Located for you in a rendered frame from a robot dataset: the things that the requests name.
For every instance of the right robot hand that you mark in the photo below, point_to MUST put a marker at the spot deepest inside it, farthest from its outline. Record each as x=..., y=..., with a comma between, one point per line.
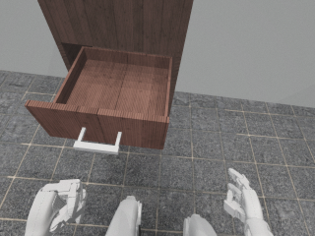
x=245, y=204

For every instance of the right robot thigh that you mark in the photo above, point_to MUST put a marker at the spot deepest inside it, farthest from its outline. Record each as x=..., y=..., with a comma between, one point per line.
x=197, y=226

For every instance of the handle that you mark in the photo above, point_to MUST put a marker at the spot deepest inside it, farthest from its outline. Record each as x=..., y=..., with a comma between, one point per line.
x=93, y=147

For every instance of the left robot thigh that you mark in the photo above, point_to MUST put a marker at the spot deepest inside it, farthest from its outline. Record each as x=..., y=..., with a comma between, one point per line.
x=127, y=217

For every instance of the robot thigh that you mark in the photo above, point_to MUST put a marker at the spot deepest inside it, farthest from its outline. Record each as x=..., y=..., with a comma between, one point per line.
x=197, y=226
x=127, y=217

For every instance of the left robot hand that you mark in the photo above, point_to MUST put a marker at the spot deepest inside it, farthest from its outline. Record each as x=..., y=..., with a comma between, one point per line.
x=65, y=198

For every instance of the drawer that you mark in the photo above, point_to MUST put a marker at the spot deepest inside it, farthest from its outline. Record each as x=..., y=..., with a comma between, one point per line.
x=108, y=91

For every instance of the robot right forearm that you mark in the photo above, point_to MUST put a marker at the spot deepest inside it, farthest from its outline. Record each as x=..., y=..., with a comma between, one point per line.
x=256, y=227

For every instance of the cabinet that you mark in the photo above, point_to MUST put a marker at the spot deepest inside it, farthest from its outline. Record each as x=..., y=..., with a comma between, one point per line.
x=155, y=27

